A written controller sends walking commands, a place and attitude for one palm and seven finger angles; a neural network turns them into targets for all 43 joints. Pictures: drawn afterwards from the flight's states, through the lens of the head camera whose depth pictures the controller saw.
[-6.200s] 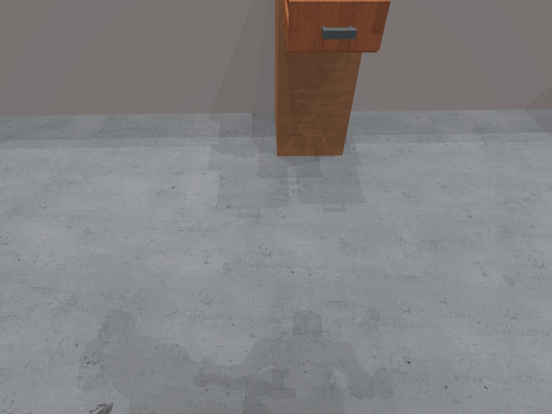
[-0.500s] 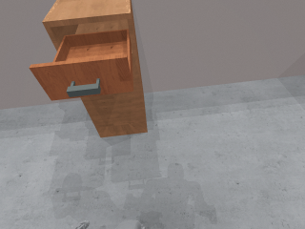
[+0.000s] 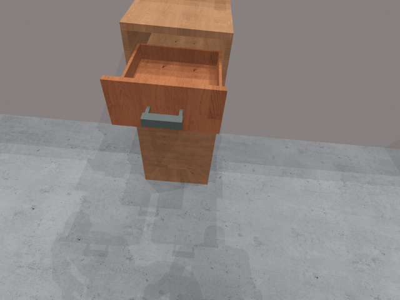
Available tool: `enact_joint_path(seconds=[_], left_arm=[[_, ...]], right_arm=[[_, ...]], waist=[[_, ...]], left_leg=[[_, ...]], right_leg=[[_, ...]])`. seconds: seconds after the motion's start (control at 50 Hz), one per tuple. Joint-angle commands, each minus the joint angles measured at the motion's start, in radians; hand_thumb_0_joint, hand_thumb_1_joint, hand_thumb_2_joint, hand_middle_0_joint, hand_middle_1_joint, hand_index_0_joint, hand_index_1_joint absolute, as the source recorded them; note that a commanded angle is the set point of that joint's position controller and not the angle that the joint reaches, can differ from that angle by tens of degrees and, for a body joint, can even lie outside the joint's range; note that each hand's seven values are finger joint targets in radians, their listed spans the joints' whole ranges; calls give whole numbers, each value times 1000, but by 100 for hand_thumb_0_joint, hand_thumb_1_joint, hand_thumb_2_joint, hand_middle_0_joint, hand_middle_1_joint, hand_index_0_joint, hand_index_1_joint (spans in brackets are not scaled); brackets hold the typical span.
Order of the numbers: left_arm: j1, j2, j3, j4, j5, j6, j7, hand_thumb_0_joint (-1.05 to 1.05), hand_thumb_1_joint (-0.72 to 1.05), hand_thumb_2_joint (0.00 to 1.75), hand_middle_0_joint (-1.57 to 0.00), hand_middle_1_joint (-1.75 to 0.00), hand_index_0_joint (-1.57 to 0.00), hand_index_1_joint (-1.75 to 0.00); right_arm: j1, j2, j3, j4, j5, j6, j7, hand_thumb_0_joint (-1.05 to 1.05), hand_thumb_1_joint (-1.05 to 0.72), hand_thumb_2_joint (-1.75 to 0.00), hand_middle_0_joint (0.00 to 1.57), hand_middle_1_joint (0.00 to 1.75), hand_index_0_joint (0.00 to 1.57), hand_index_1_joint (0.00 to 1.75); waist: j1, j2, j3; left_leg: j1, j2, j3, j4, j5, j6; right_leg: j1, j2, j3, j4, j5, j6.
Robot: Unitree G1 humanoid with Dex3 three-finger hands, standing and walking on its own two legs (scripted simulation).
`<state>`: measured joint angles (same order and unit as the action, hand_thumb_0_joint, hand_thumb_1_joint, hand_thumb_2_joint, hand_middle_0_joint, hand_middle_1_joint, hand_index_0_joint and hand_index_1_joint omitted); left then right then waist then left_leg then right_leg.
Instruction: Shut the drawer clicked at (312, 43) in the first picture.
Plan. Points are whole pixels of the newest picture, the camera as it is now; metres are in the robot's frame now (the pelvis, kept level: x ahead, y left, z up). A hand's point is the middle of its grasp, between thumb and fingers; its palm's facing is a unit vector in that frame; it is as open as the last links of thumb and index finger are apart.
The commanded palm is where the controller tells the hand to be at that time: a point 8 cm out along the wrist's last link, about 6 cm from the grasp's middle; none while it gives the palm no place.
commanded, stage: take the last steps up to it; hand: left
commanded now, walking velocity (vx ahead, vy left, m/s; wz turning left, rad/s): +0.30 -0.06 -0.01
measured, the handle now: (163, 116) +0.56 +0.15 +0.03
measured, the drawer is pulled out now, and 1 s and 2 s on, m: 0.30 0.30 0.30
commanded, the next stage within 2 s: come to a stop and stand still in 0.66 s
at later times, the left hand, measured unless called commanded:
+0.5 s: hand (155, 276) +0.21 +0.11 -0.17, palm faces +0.06 -0.97 -0.23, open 7.1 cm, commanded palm none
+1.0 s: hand (152, 265) +0.24 +0.13 -0.19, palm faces +0.08 -0.98 -0.16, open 7.3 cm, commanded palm none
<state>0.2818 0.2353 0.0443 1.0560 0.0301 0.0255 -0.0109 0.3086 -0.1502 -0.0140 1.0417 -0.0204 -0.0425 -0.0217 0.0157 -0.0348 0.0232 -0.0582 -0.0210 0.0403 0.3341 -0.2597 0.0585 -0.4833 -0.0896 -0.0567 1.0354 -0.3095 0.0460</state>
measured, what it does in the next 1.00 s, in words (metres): walks ahead: right foot, then left foot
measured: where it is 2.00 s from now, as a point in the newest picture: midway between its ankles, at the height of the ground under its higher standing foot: outside the picture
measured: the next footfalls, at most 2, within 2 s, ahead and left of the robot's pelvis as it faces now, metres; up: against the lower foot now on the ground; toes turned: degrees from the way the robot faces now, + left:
right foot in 0.30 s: +0.21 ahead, -0.16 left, +0.00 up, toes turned -8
left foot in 0.76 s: +0.33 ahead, +0.06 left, +0.00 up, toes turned +9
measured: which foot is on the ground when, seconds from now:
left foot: down 0.00-0.30, up 0.32-0.74, down 0.76-1.00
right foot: up 0.00-0.28, down 0.30-0.78, up 0.80-1.00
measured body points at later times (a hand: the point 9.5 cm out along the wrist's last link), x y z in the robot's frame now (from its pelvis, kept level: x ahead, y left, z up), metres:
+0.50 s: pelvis +0.14 -0.07 -0.01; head +0.15 -0.08 +0.44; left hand +0.20 +0.17 -0.15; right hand +0.12 -0.30 -0.17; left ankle +0.13 +0.06 -0.67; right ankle +0.17 -0.16 -0.75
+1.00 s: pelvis +0.26 -0.04 -0.01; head +0.27 -0.02 +0.44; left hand +0.23 +0.18 -0.18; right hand +0.35 -0.26 -0.15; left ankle +0.29 +0.06 -0.75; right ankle +0.25 -0.18 -0.70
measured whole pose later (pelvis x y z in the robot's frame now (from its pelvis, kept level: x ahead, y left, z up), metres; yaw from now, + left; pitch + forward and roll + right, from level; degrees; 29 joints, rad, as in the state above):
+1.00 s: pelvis +0.26 -0.04 -0.01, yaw +0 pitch -2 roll +0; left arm 0.29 0.15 0.03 1.11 0.02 0.04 0.04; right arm 0.12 -0.14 -0.03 1.04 -0.01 -0.02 -0.05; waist 0.03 -0.04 0.07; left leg -0.23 0.03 0.16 0.46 -0.19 0.05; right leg -0.38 -0.08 -0.04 0.89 -0.45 0.05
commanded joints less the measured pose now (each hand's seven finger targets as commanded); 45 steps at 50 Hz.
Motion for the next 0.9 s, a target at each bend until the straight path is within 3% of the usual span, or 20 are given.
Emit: enact_joint_path(seconds=[0.0, 0.16, 0.2, 0.24, 0.26, 0.28, 0.3, 0.32, 0.34, 0.38, 0.44, 0.64, 0.68, 0.7, 0.72, 0.74, 0.76, 0.78, 0.82, 0.88], left_arm=[[-107, 35, 5, -88, -6, -29, -4, 0, 90, 90, -20, -30, -20, -30], [-232, -4, 8, -124, -12, -43, -12, 0, 90, 90, -20, -30, -20, -30], [-203, -4, 13, -120, -12, -49, -13, 0, 90, 90, -20, -30, -20, -30], [-35, 19, 25, -61, -10, -62, -10, 0, 90, 90, -20, -30, -20, -30], [99, 67, 36, -20, -6, -75, -4, 0, 90, 90, -20, -30, -20, -30], [226, 168, 61, 12, 1, -86, 13, 0, 90, 90, -20, -30, -20, -30], [274, 214, 63, 19, -19, -81, 16, 0, 90, 90, -20, -30, -20, -30], [180, 191, 60, -1, -23, -78, 18, 0, 90, 90, -20, -30, -20, -30], [91, 138, 49, -26, -20, -76, 22, 0, 90, 90, -20, -30, -20, -30], [-4, 51, 25, -45, -15, -83, 31, 0, 90, 90, -20, -30, -20, -30], [0, 1, 12, -35, -8, -96, 32, 0, 90, 90, -20, -30, -20, -30], [111, 60, 12, 32, -8, -97, 28, 0, 90, 90, -20, -30, -20, -30], [117, 51, 12, 43, -9, -89, 30, 0, 90, 90, -20, -30, -20, -30], [110, 42, 11, 46, -13, -84, 32, 0, 90, 90, -20, -30, -20, -30], [128, 14, 5, 43, -16, -80, 31, 0, 90, 90, -20, -30, -20, -30], [161, -33, -5, 30, -22, -80, 29, 0, 90, 90, -20, -30, -20, -30], [136, -36, -14, 18, -19, -77, 35, 0, 90, 90, -20, -30, -20, -30], [116, -30, -16, 20, -19, -59, 46, 0, 90, 90, -20, -30, -20, -30], [111, -52, -19, 54, -20, -43, 49, 0, 90, 90, -20, -30, -20, -30], [150, -43, -13, 71, -20, -11, 49, 0, 90, 90, -20, -30, -20, -30]], right_arm=[[123, -157, -42, 4, 5, -19, -12, 0, -90, -90, 20, 30, 20, 30], [172, -154, -48, 59, -10, -19, -15, 0, -90, -90, 20, 30, 20, 30], [159, -160, -49, 66, -13, -17, -14, 0, -90, -90, 20, 30, 20, 30], [146, -160, -48, 73, -5, -15, -13, 0, -90, -90, 20, 30, 20, 30], [156, -140, -45, 74, 3, -21, -7, 0, -90, -90, 20, 30, 20, 30], [191, -75, -36, 52, 15, -27, 4, 0, -90, -90, 20, 30, 20, 30], [158, -93, -37, 25, 17, -19, 2, 0, -90, -90, 20, 30, 20, 30], [91, -94, -46, 16, 16, -13, 7, 0, -90, -90, 20, 30, 20, 30], [43, -86, -51, 2, 8, -8, 12, 0, -90, -90, 20, 30, 20, 30], [69, -52, -50, 18, -3, 11, 18, 0, -90, -90, 20, 30, 20, 30], [113, -19, -44, 27, -9, 32, 21, 0, -90, -90, 20, 30, 20, 30], [-118, -37, -34, -51, 2, 7, 40, 0, -90, -90, 20, 30, 20, 30], [-100, -45, -33, -39, 1, -1, 35, 0, -90, -90, 20, 30, 20, 30], [-45, -60, -34, -18, -1, -8, 30, 0, -90, -90, 20, 30, 20, 30], [39, -112, -43, 7, -5, -17, 21, 0, -90, -90, 20, 30, 20, 30], [118, -199, -60, 20, -11, -19, 10, 0, -90, -90, 20, 30, 20, 30], [138, -210, -54, 31, -3, -5, 2, 0, -90, -90, 20, 30, 20, 30], [89, -195, -40, 21, -1, -1, -12, 0, -90, -90, 20, 30, 20, 30], [-57, -131, -16, -4, 2, 4, -22, 0, -90, -90, 20, 30, 20, 30], [-112, -123, -28, -5, 12, 13, -30, 0, -90, -90, 20, 30, 20, 30]], waist=[[-48, 123, 93], [-71, 154, 137], [-52, 142, 125], [25, 96, 52], [79, 25, -29], [111, -216, -144], [109, -225, -176], [96, -154, -99], [65, -82, -1], [-5, 4, 44], [-49, -60, 61], [7, -81, 55], [-8, -80, 59], [-36, -35, 36], [-62, 80, -25], [-78, 268, -97], [-81, 314, -106], [-63, 270, -80], [-12, 138, 13], [7, 129, -17]], left_leg=[[74, 293, -202, -155, 270, 132], [33, 308, -174, -118, 294, 117], [0, 296, -159, -79, 317, 105], [-62, 235, -84, 110, 419, 62], [-175, 188, -45, 311, 394, 27], [-413, 62, 51, 614, 10, -24], [-479, 26, -6, 844, -328, -21], [-517, 75, -60, 939, -277, -13], [-553, 113, -65, 963, -190, -14], [-481, 153, -59, 890, -84, -34], [-418, 154, -10, 754, -31, -69], [-347, 110, 61, 329, 10, -80], [-234, 94, 81, 224, 60, -74], [-121, 83, 85, 137, 109, -70], [44, 148, 11, 91, 214, -44], [201, 352, -214, 76, 407, 54], [153, 454, -298, -6, 518, 125], [45, 467, -304, -10, 613, 139], [-121, 395, -179, -16, 713, 117], [-117, 350, -83, -22, 727, 92]], right_leg=[[-179, -32, 22, -54, 41, 5], [-75, -15, -12, -314, 32, -33], [31, 18, -41, -392, 31, -49], [287, 72, -90, -512, 110, -67], [512, 15, -7, -555, 131, -99], [737, -253, 337, -651, 125, -192], [673, -376, 542, -779, 62, -265], [532, -361, 549, -839, -169, -277], [408, -333, 488, -869, -257, -262], [255, -259, 279, -877, -113, -217], [175, -186, 100, -878, 101, -187], [334, -186, 77, -791, 324, -196], [303, -163, 60, -731, 310, -169], [275, -130, 30, -645, 318, -144], [201, -73, -8, -480, 266, -108], [36, 23, -91, -274, -13, -59], [10, 59, -67, -100, -324, -40], [39, 24, 14, -46, -328, -38], [121, -21, 50, -104, -236, -17], [166, -13, 31, -169, -134, 2]])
